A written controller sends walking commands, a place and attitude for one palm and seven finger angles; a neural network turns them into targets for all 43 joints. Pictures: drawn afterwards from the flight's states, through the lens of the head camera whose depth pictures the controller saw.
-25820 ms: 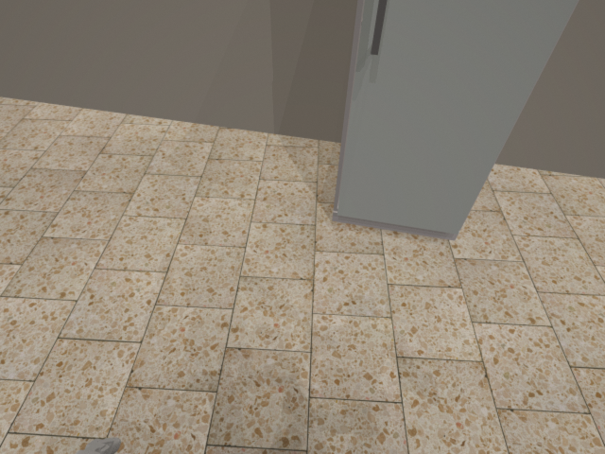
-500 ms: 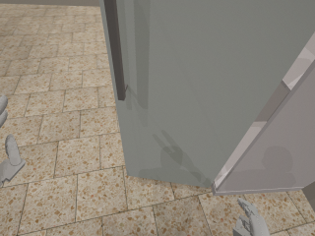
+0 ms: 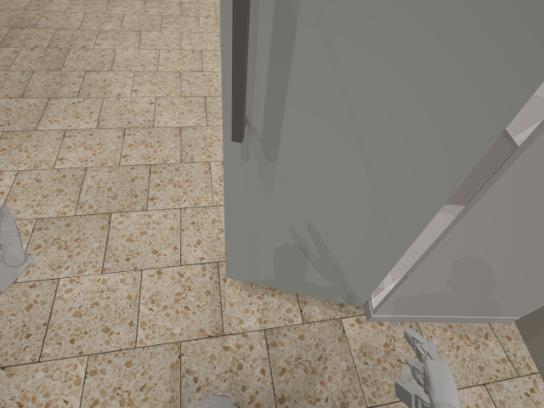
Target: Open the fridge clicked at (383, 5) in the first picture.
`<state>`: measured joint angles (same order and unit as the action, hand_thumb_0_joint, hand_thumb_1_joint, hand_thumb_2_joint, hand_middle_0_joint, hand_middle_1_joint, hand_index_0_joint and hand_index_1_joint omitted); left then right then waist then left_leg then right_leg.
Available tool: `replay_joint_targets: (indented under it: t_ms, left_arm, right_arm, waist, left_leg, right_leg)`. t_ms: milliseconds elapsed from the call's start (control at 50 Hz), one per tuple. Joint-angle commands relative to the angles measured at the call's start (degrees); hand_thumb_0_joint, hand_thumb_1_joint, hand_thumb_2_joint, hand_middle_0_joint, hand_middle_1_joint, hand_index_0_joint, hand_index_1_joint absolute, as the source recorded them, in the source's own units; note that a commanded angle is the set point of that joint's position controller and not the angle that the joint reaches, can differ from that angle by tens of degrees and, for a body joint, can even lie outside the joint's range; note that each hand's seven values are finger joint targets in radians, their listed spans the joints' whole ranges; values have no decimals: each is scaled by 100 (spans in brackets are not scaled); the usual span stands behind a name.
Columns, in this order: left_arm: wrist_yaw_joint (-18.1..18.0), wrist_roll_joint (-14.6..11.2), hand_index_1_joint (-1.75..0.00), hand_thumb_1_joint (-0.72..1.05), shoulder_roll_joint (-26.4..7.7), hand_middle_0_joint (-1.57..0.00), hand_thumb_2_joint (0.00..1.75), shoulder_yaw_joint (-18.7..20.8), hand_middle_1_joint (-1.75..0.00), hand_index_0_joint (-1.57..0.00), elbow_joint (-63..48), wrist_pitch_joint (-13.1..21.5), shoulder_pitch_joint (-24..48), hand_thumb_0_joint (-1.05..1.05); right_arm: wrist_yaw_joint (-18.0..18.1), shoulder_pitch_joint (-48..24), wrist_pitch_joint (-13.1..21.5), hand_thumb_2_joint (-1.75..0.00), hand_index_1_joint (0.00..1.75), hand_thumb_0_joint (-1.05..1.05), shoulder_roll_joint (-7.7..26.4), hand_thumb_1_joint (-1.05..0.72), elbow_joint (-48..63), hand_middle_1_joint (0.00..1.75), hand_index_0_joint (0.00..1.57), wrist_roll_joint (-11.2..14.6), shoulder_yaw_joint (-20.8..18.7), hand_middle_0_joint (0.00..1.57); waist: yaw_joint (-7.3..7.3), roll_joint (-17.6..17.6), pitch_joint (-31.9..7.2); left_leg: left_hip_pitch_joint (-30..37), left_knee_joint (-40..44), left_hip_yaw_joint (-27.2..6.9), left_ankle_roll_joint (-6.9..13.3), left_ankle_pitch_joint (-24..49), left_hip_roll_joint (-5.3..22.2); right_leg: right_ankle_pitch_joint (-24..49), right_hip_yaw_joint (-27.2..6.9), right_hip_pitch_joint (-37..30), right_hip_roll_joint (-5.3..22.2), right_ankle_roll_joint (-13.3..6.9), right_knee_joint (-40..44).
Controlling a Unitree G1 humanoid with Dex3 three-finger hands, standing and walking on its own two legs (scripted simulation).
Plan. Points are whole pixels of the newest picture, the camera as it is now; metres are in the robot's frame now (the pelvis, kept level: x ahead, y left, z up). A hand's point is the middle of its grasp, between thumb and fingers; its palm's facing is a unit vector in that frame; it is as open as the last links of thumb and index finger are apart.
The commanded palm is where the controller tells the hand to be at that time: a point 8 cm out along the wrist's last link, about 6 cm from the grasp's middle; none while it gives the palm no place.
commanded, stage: step back with the hand held close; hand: left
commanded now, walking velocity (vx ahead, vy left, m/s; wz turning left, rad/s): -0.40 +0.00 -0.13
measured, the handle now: (244, 24) +0.59 +0.11 +0.26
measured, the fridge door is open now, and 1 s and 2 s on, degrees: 78 78 78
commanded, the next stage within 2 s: stop stepping back and stand still in 0.18 s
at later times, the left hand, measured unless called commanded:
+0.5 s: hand (30, 335) +0.15 +0.24 +0.17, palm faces +0.29 -0.86 -0.42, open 7.4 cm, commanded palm +0.09 +0.28 +0.19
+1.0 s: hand out of the picture +0.09 +0.26 +0.16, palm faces +0.44 -0.83 -0.34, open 7.4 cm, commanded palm +0.03 +0.29 +0.19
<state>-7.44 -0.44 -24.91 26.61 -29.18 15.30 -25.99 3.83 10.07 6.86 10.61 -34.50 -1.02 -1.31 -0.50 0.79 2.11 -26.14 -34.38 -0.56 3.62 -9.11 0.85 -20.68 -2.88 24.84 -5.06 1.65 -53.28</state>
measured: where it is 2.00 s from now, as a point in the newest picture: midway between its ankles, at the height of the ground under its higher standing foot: outside the picture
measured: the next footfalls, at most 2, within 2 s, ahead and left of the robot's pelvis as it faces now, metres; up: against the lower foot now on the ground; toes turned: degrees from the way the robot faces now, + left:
right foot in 0.24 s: -0.11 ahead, -0.10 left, +0.00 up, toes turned -6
left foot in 0.42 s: -0.03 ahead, +0.11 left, +0.00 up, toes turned -3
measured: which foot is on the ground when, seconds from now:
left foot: down 0.00-0.28, up 0.30-0.40, down 0.42-1.00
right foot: up 0.00-0.22, down 0.24-1.00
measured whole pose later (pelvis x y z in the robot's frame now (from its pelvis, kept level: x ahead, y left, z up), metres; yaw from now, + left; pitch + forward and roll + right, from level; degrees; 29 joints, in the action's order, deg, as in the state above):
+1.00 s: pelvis -0.13 +0.01 +0.00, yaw -5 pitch -3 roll +0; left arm -9.3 -0.9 -20.4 23.2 -20.5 11.7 -24.4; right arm 4.7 14.0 7.9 11.2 -39.0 -0.8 0.4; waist -0.3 2.1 -2.2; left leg -19.2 -35.6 2.7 1.9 -13.9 -0.2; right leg -25.4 -0.6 14.7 -0.2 -0.1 -42.3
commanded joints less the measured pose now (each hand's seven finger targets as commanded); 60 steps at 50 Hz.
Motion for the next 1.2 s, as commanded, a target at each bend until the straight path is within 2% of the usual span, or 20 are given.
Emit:
replay_joint_targets:
  t_ms: [0, 160, 240, 260, 320, 440, 480, 520, 640, 700, 740, 780, 840, 880, 920, 960, 1040, 1060, 1080, 1180]
  left_arm:
    - [-112, -204, -30, 90, -620, -20, 90, 407, -30, -20, -1418, 334, -174, 0]
    - [-48, -343, -30, 90, -1170, -20, 90, 540, -30, -20, -1556, 170, -120, 0]
    - [-66, -461, -30, 90, -1491, -20, 90, 804, -30, -20, -1363, 208, -66, 0]
    - [-57, -463, -30, 90, -1469, -20, 90, 703, -30, -20, -1330, 152, -92, 0]
    - [-120, -342, -30, 90, -1213, -20, 90, 657, -30, -20, -784, -153, -797, 0]
    - [-203, -278, -30, 90, -1019, -20, 90, 418, -30, -20, -501, -78, -399, 0]
    - [-164, -260, -30, 90, -1024, -20, 90, 339, -30, -20, -1026, 20, -191, 0]
    - [-185, -168, -30, 90, -989, -20, 90, 357, -30, -20, -1194, 64, -54, 0]
    - [-154, -199, -30, 90, -953, -20, 90, 492, -30, -20, -923, 66, -722, 0]
    - [-168, -257, -30, 90, -909, -20, 90, 449, -30, -20, -781, 51, -469, 0]
    - [-222, -203, -30, 90, -777, -20, 90, 303, -30, -20, -542, -8, 45, 0]
    - [-244, -135, -30, 90, -695, -20, 90, 32, -30, -20, -306, -25, 818, 0]
    - [-264, -39, -30, 90, -708, -20, 90, -75, -30, -20, -129, -8, 1263, 0]
    - [-252, -37, -30, 90, -736, -20, 90, -13, -30, -20, -664, 65, 1230, 0]
    - [-230, -65, -30, 90, -819, -20, 90, 198, -30, -20, -720, 119, 836, 0]
    - [-221, -21, -30, 90, -974, -20, 90, 370, -30, -20, -1045, 132, 788, 0]
    - [-210, -47, -30, 90, -834, -20, 90, 427, -30, -20, -975, 137, -80, 0]
    - [518, 249, -30, 90, 270, -20, 90, -2012, -30, -20, 3646, -759, -29, 0]
    - [696, 261, -30, 90, 251, -20, 90, -1913, -30, -20, 3834, -1315, 268, 0]
    - [700, 241, -30, 90, 105, -20, 90, -2147, -30, -20, 4982, -1480, 1195, 0]
  right_arm:
    - [-63, -256, 467, -90, 30, 0, 836, -90, 698, 30, 20, 2, -347, 20]
    - [-52, -273, 292, -90, 30, 0, 813, -90, 532, 30, 20, -113, -220, 20]
    - [38, -499, 2, -90, 30, 0, 598, -90, 772, 30, 20, -5, -108, 20]
    - [58, -597, 16, -90, 30, 0, 664, -90, 799, 30, 20, 112, -192, 20]
    - [88, -461, -66, -90, 30, 0, 591, -90, 855, 30, 20, 107, 40, 20]
    - [242, -158, 238, -90, 30, 0, 1029, -90, 765, 30, 20, 154, -127, 20]
    - [245, -266, 343, -90, 30, 0, 988, -90, 768, 30, 20, 68, -51, 20]
    - [234, -231, 446, -90, 30, 0, 1025, -90, 757, 30, 20, 26, -92, 20]
    - [148, -126, 491, -90, 30, 0, 905, -90, 704, 30, 20, -9, -146, 20]
    - [144, -96, 391, -90, 30, 0, 878, -90, 548, 30, 20, -34, -208, 20]
    - [126, -4, 313, -90, 30, 0, 870, -90, 431, 30, 20, -2, -199, 20]
    - [112, -53, 327, -90, 30, 0, 878, -90, 386, 30, 20, 37, -153, 20]
    - [194, -107, 351, -90, 30, 0, 852, -90, 367, 30, 20, 37, -89, 20]
    - [209, -188, 430, -90, 30, 0, 1013, -90, 519, 30, 20, 41, -120, 20]
    - [161, -193, 463, -90, 30, 0, 905, -90, 485, 30, 20, 20, -51, 20]
    - [121, -198, 532, -90, 30, 0, 775, -90, 559, 30, 20, -47, -49, 20]
    - [17, -163, 526, -90, 30, 0, 778, -90, 630, 30, 20, -13, -33, 20]
    - [-361, -348, 677, -90, 30, 0, 1406, -90, -691, 30, 20, 146, -331, 20]
    - [-419, -42, 219, -90, 30, 0, 1245, -90, -706, 30, 20, 148, -354, 20]
    - [-370, 89, -413, -90, 30, 0, 1346, -90, -679, 30, 20, -37, -237, 20]
  waist:
    - [-63, -1145, -1266]
    - [-107, -1392, -1922]
    - [-30, 441, -1446]
    - [-114, 1412, -1371]
    - [9, 425, -1020]
    - [56, -249, -817]
    - [30, -1335, -822]
    - [16, -1432, -487]
    - [39, -784, -824]
    - [100, 430, -590]
    - [97, 702, -197]
    - [166, 634, 234]
    - [174, 75, 224]
    - [126, -1042, 85]
    - [138, -1522, -87]
    - [60, -1310, -1]
    - [26, -853, -499]
    - [251, 213, -537]
    - [286, 181, -759]
    - [175, 1231, -501]
  left_leg:
    - [1132, 2015, -1359, 516, -335, 1549]
    - [2585, 1692, -482, -283, 1956, 1153]
    - [2255, 67, 523, -549, -225, 251]
    - [1655, -713, 421, -554, -773, -105]
    - [249, -839, 83, -385, -747, 54]
    - [1630, 1020, -591, -67, 1075, 475]
    - [1062, 2072, -1318, -123, -398, 757]
    - [276, 2899, -1622, -122, -2547, 878]
    - [482, 1946, -582, -323, -2071, 272]
    - [1060, -377, -77, -348, -1053, -82]
    - [176, -1544, -35, -327, -984, -36]
    - [209, -1342, -195, -238, -1237, 225]
    - [1267, 260, 101, -77, -1410, 104]
    - [1616, 1221, -1121, 245, -1628, 753]
    - [691, 2555, -2498, 501, -3525, 1495]
    - [272, 2690, -2413, 591, -3308, 1497]
    - [-13, 1422, -543, -42, -1952, 520]
    - [298, -263, -95, -216, -130, 395]
    - [754, -324, -159, -382, -258, 501]
    - [728, -411, -296, -207, 812, 233]
  right_leg:
    - [-912, 198, -311, 107, -85, 73]
    - [370, 466, -1266, 138, -260, 3686]
    - [2058, -443, -87, 1702, -494, 4079]
    - [2421, -537, -143, 1859, -483, 3999]
    - [3670, -518, -1120, 1954, -804, 3093]
    - [1505, 10, -871, 716, -188, 3047]
    - [300, 340, -1339, 387, -125, 2569]
    - [-55, 352, -1747, 215, -185, 2366]
    - [-370, 344, -1884, 350, -393, 3325]
    - [-1801, -1246, -316, 1481, -1017, 4198]
    - [-2053, -2018, -325, 2107, -1388, 4278]
    - [-1906, -1761, 9, 2162, -1267, 4039]
    - [-1657, -751, 258, 1440, -820, 3252]
    - [-650, -226, 430, 677, -437, 2041]
    - [-748, 315, -249, 320, -163, 824]
    - [-570, 220, -570, 455, -209, 718]
    - [152, 145, -1998, 589, -380, 2955]
    - [2189, -198, -1302, 1533, -541, 2705]
    - [2179, -707, -597, 1927, -706, 2634]
    - [2139, -242, -654, 1553, -836, 2439]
